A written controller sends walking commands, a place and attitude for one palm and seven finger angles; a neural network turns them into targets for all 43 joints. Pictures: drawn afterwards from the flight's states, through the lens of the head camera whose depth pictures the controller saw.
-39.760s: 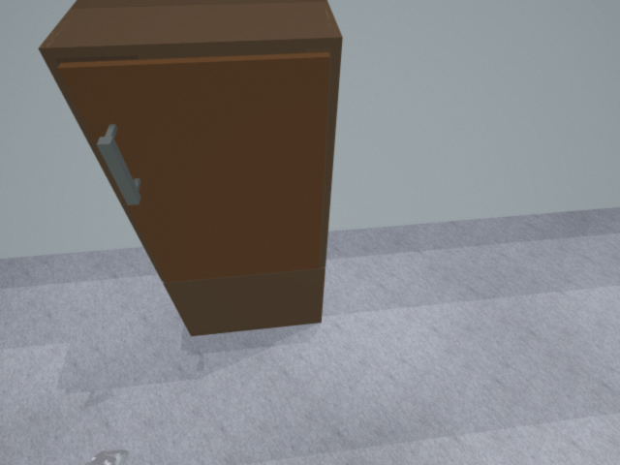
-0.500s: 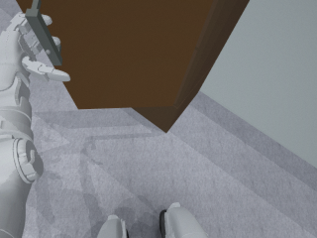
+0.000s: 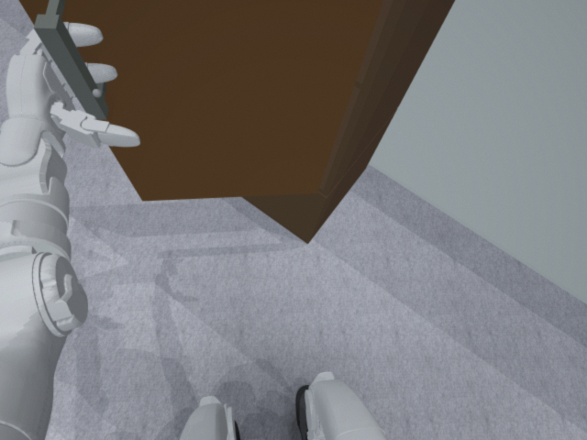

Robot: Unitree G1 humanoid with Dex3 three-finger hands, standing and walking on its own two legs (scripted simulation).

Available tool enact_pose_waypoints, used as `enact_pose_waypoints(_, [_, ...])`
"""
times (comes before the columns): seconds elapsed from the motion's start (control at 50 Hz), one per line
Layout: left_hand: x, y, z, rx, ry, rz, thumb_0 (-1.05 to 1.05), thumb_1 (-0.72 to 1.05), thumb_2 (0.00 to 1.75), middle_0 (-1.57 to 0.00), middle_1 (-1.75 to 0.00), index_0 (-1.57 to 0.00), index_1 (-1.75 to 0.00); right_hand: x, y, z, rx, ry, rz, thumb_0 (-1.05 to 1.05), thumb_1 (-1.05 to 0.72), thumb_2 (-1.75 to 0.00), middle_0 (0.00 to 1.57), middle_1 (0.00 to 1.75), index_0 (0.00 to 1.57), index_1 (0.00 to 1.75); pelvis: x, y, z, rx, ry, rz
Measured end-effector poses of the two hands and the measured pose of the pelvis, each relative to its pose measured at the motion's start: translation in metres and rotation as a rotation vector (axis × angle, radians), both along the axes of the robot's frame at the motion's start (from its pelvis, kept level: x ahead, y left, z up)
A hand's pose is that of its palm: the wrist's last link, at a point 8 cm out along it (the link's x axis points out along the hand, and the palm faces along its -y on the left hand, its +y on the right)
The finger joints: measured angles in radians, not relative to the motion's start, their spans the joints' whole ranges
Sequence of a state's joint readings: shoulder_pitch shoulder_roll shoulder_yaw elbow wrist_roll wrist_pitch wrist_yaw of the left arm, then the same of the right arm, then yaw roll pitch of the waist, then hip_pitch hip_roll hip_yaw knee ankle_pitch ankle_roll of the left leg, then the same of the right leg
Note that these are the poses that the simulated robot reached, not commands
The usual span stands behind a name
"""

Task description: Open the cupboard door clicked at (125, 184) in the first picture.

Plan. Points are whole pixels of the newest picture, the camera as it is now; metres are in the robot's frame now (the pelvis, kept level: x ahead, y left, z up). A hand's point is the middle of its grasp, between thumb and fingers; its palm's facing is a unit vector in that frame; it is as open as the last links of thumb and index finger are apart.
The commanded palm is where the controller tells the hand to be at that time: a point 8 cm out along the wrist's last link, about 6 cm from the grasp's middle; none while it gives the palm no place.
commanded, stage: slide the fingers in behind the handle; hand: left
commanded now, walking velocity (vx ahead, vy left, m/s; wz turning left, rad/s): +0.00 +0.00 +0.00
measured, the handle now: (79, 62) +0.59 +0.21 +0.09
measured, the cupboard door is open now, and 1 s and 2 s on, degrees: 42 42 78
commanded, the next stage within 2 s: close the thumb around the handle in 0.08 s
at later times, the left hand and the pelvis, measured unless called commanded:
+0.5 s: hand (95, 93) +0.54 +0.18 +0.09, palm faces -0.02 -1.00 -0.02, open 11.1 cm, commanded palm +0.52 +0.23 +0.09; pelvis +0.00 +0.00 +0.00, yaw +0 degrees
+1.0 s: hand (96, 94) +0.54 +0.18 +0.09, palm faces -0.02 -1.00 -0.01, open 5.5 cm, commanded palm +0.51 +0.23 +0.09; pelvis +0.00 +0.00 +0.00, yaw +0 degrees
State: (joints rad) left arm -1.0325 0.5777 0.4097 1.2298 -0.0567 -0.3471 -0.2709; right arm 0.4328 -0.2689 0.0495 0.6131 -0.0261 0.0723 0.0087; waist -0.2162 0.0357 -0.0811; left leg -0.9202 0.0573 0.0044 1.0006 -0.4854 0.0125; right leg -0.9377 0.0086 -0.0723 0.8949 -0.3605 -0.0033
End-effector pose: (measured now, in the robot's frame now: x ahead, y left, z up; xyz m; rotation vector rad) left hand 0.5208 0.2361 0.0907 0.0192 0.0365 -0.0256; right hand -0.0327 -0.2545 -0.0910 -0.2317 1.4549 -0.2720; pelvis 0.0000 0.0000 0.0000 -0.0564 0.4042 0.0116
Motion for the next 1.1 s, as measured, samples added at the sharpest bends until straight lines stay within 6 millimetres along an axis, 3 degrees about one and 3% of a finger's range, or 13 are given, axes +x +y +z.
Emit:
enact_pose_waypoints(0.24, [-0.0028, -0.0014, 0.0014, 0.001, 0.001, 0.008, -0.02, -0.49, 0.30, -0.30, -1.20, -0.29, -1.20, 0.0004, -0.0021, 0.0007, 0.000, -0.010, -0.006, 0.00, -0.90, -0.90, 0.20, 0.30, 0.21, 0.30, 0.0006, -0.0007, 0.0015, 0.003, -0.008, -0.005])
enact_pose_waypoints(0.34, [-0.0028, -0.0004, 0.0004, 0.002, 0.010, 0.006, -0.02, -0.39, 0.34, -0.30, -1.21, -0.30, -1.21, 0.0025, -0.0028, 0.0002, -0.002, -0.013, 0.000, 0.00, -0.90, -0.90, 0.20, 0.30, 0.21, 0.30, 0.0000, -0.0009, 0.0013, 0.003, -0.009, -0.002])
enact_pose_waypoints(0.82, [-0.0019, 0.0019, 0.0000, -0.008, 0.003, -0.003, 0.00, 0.74, 0.83, -0.39, -1.33, -0.39, -1.33, 0.0038, 0.0009, 0.0004, -0.002, -0.010, 0.000, 0.00, -0.90, -0.90, 0.20, 0.30, 0.21, 0.30, 0.0019, 0.0022, 0.0010, -0.001, -0.005, -0.002])
enact_pose_waypoints(1.1, [-0.0050, -0.0001, -0.0002, -0.005, 0.001, 0.010, 0.00, 0.76, 0.82, -0.36, -1.35, -0.36, -1.35, 0.0044, 0.0026, 0.0005, 0.005, -0.026, -0.013, 0.00, -0.90, -0.90, 0.20, 0.30, 0.21, 0.30, 0.0034, 0.0027, 0.0024, 0.002, -0.012, -0.012])
